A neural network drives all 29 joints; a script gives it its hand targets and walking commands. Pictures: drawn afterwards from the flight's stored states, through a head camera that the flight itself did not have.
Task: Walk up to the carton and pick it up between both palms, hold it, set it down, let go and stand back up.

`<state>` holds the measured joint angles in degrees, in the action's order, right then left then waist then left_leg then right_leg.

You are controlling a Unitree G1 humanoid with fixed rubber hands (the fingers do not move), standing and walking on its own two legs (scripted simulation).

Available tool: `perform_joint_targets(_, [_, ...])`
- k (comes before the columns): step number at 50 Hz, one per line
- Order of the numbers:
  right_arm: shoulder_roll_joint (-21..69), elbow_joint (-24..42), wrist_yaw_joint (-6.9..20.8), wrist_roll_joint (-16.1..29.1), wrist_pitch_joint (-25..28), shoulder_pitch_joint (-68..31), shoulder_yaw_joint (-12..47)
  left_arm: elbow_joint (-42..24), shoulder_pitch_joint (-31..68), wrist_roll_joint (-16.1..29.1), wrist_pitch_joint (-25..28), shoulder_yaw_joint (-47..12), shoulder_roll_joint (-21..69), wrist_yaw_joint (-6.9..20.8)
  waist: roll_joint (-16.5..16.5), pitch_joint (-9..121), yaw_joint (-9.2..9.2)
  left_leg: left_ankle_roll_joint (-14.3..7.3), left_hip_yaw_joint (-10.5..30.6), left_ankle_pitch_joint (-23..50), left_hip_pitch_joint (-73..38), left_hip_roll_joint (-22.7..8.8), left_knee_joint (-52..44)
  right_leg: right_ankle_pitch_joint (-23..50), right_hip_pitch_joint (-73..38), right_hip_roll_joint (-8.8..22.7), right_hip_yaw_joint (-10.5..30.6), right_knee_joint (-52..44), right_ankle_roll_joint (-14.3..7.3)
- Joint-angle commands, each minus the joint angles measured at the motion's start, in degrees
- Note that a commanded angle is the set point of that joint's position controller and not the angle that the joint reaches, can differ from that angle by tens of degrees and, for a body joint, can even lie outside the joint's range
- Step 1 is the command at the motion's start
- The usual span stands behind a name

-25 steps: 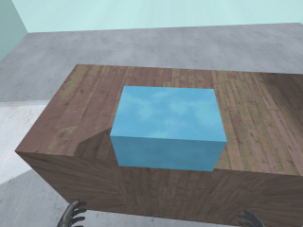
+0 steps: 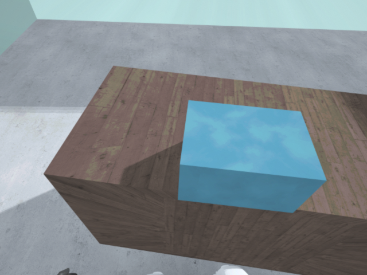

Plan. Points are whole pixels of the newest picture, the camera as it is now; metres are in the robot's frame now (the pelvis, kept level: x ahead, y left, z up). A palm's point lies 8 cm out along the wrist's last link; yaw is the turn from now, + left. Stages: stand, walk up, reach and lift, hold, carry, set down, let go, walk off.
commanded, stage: walk up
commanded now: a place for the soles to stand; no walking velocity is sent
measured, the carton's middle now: (239, 155) +0.42 -0.13 +0.00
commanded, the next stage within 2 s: none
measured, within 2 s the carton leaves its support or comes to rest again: neither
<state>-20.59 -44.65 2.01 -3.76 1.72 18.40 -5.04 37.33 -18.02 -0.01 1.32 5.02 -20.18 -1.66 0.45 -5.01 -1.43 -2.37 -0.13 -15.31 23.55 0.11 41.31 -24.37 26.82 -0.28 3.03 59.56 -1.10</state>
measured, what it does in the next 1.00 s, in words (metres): steps on the spot: right foot, then left foot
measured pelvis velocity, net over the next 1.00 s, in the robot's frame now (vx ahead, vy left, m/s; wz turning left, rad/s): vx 0.02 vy -0.05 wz -0.08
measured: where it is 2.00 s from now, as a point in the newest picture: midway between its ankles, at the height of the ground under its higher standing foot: outside the picture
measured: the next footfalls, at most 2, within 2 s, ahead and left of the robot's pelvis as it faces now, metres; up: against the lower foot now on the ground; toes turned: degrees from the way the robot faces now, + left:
right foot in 0.40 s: +0.07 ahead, -0.22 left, +0.00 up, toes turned -3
left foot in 0.66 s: +0.10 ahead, +0.05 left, +0.00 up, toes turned -9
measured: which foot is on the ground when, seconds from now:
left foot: down 0.00-0.42, up 0.44-0.64, down 0.66-1.00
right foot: up 0.00-0.38, down 0.40-1.00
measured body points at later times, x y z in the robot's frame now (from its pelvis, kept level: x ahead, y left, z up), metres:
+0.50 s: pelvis +0.01 -0.06 -0.01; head +0.02 -0.06 +0.44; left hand +0.12 +0.24 -0.10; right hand +0.13 -0.36 -0.11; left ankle +0.07 +0.06 -0.70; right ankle +0.03 -0.18 -0.72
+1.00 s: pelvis +0.02 -0.05 -0.02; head +0.02 -0.04 +0.43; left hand +0.14 +0.23 -0.12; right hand +0.11 -0.37 -0.11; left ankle +0.06 +0.06 -0.72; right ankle +0.03 -0.21 -0.72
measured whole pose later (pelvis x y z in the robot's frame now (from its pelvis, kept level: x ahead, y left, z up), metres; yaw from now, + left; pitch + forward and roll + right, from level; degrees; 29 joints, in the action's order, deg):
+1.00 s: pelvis +0.02 -0.05 -0.02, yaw -5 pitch -4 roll -1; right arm -21.4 -44.7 1.5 -2.2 -0.2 10.6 -4.8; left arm 40.2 -18.4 0.0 4.0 0.5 -20.4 -2.2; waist -0.6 -4.4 -1.1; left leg -0.8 -0.2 -23.7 22.0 -2.2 49.4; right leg -22.9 19.6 -1.5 5.9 46.2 2.2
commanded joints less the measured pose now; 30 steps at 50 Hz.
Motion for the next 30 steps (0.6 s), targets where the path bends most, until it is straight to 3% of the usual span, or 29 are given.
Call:
perform_joint_targets(1, [-14.67,6.66,-1.79,1.08,2.09,-2.81,-4.26,3.76,-7.95,-0.69,0.27,2.63,-13.84,0.31,-4.72,3.05,0.21,-0.51,19.07,-19.29,-8.17,-12.82,-26.26,5.35,10.17,0.71,7.46,4.59,1.43])
perform_joint_targets(5, [-14.25,6.53,-2.08,1.81,2.28,-2.27,-3.84,3.36,-6.2,-0.87,-0.11,2.55,-13.43,0.42,-1.58,4.94,0.04,-3.7,17.87,-16.86,-10.54,-14.25,-25.0,4.94,10.0,0.58,7.72,2.31,1.78])
perform_joint_targets(8, [-15.21,6.55,-2.0,1.77,2.26,-3.49,-3.77,4.08,-7.22,-0.94,-0.2,2.39,-13.26,0.54,-3.12,4.38,0.22,-5.4,18.63,-19.75,-8.51,-15.16,-25.41,4.59,8.91,0.47,7.4,2.04,1.52])
perform_joint_targets(11, [-14.87,6.16,-1.78,1.52,2.09,-4.1,-3.37,3.67,-6.74,-1.13,0.23,2.31,-12.95,0.71,-2.68,5.05,0.15,-8.24,18.71,-19.27,-9.63,-15.57,-23.55,2.42,7.71,1.07,5.96,-1.83,1.44])
perform_joint_targets(14, [-15.33,5.89,-1.21,1.13,1.56,-5.17,-3.31,3.0,-5.55,-1.38,1.25,1.82,-12.34,0.84,-4.94,5.47,-0.27,-10.93,15.55,-16.42,-8.58,-15.26,-19.72,-0.36,3.38,2.33,1.95,-10.8,1.06])
perform_joint_targets(16, [-15.56,6.11,-0.86,1.36,0.87,-7.71,-3.2,3.23,-6.62,-1.42,1.99,1.81,-12.06,0.75,-5.94,5.55,0.69,-10.25,11.89,-15.07,-3.81,-13.66,-16.21,1.83,-3.9,1.92,-1.35,-17.87,0.42])
perform_joint_targets(18, [-14.53,6.04,-0.64,1.64,0.08,-9.42,-2.92,4.83,-9.52,-1.84,2.89,2.02,-11.61,0.15,-3.99,6.08,2.08,-8.02,8.77,-15.11,0.28,-11.28,-10.25,7.67,-12.42,-0.36,-3.52,-26.32,-0.52])
perform_joint_targets(19, [-13.46,5.52,-0.59,1.64,-0.4,-8.97,-2.53,4.83,-9.79,-2.02,3.13,2.13,-11.62,-0.21,-3.23,5.58,2.16,-6.65,8.23,-15.26,1.13,-9.67,-6.42,5.58,-13.5,-1.26,-1.57,-29.65,-0.92])
perform_joint_targets(20, [-10.95,5.31,-0.56,1.75,-0.83,-7.55,-1.92,4.53,-9.67,-2.69,3.61,2.32,-13.16,-0.76,1.94,5.49,1.39,-4.52,6.78,-16.22,2.39,-6.97,1.46,-3.02,-12.28,1.73,8.61,-35.35,-2.34])
perform_joint_targets(21, [-9.15,6.09,-0.42,2.47,-1.26,-8.32,-1.22,3.1,-7.37,-3.24,4.36,2.36,-17.06,-1.15,9.33,1.93,0.47,-0.25,3.22,-13.6,9.78,-1.07,10.89,-9.98,-9.16,12.12,31.37,-41.74,-6.38])
perform_joint_targets(22, [-10.49,5.38,-0.83,2.28,-1.37,-10.58,-1.24,2.27,-3.98,-2.58,4.66,2.48,-19.05,-1.07,8.39,-3.04,0.15,0.77,3.66,-14.68,13.36,0.42,11.47,-5.51,-6.26,15.53,37.16,-42.88,-9.52])
perform_joint_targets(23, [-12.5,4.11,-1.27,2.39,-1.18,-10.02,-1.94,1.52,-0.75,-2.35,4.58,2.63,-20.41,-1.15,9.52,-3.71,-0.36,0.67,5.27,-16.06,11.71,-1.03,12.69,-2.5,-4.01,18.76,39.35,-41.76,-13.29])
perform_joint_targets(24, [-13.96,3.49,-1.16,2.18,-0.73,-10.3,-2.34,1.92,-0.18,-2.07,4.69,2.1,-19.01,-1.2,5.47,-3.21,-0.85,0.82,5.61,-15.88,10.02,-1.81,12.71,2.21,-5.12,16.57,38.0,-39.05,-13.12])
perform_joint_targets(26, [-12.94,3.77,-0.74,2.62,-0.42,-11.59,-2.52,2.76,-2.15,-1.98,4.99,0.93,-18.33,-1.2,7.72,0.57,0.35,-0.28,4.25,-15.17,7.09,-1.46,10.95,15.31,-7.79,12.86,31.11,-34.24,-10.86])
perform_joint_targets(28, [-12.08,3.68,-0.61,2.39,-0.59,-11.04,-2.72,1.9,-3.0,-1.85,5.08,0.88,-17.86,-1.25,10.17,3.66,0.88,-0.49,3.48,-12.71,6.11,-0.44,10.28,23.9,-11.87,11.52,29.06,-31.5,-10.6])
perform_joint_targets(30, [-11.52,3.91,-0.78,2.39,-0.43,-10.97,-2.42,1.26,-2.0,-1.83,4.68,0.68,-17.22,-1.41,10.13,5.83,0.83,-0.54,2.82,-12.99,3.37,0.06,6.86,28.18,-12.67,10.74,27.11,-28.9,-10.96])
